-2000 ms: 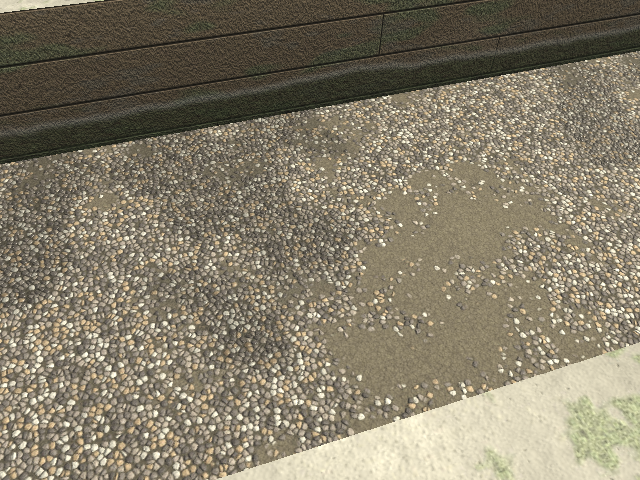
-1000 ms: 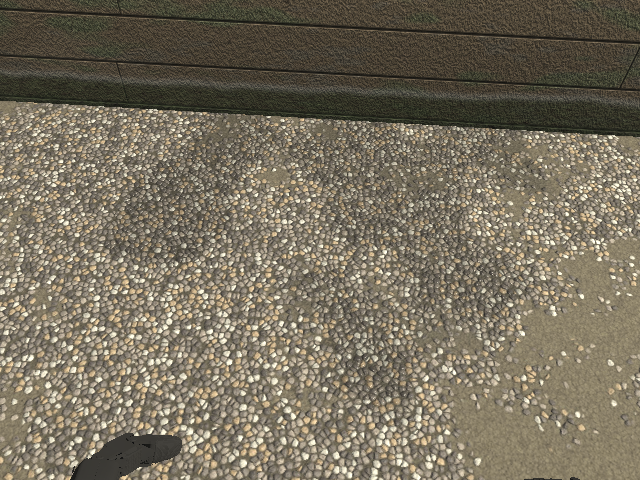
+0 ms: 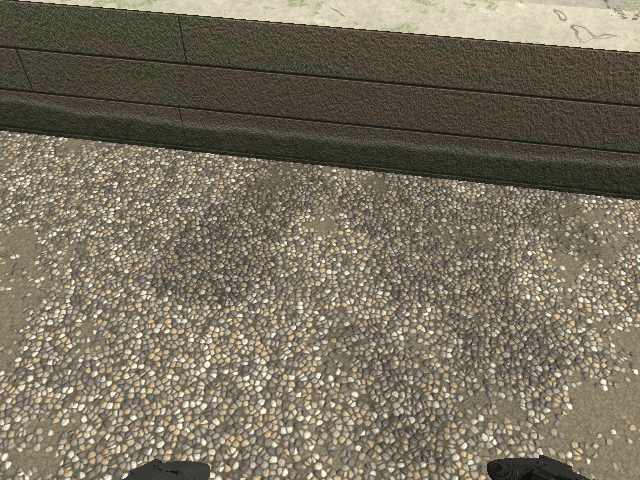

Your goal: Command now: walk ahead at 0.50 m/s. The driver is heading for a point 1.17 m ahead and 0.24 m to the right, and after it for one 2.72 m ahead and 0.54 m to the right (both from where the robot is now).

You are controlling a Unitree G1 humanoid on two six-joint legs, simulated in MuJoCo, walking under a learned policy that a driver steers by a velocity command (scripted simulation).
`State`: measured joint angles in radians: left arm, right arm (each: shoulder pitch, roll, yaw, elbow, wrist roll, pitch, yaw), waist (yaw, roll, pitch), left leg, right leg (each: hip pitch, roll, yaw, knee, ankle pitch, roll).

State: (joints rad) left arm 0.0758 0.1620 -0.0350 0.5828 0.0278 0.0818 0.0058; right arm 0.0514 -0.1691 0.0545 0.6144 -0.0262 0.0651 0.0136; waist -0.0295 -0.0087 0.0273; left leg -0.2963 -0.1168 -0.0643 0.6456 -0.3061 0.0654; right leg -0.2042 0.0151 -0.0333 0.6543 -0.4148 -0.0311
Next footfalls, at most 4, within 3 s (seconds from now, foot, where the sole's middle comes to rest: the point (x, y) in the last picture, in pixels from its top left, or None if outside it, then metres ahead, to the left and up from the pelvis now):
none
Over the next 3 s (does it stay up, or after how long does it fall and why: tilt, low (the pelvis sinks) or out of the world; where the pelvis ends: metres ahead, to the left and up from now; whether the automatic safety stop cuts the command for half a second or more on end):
stays up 0.00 0.01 0.00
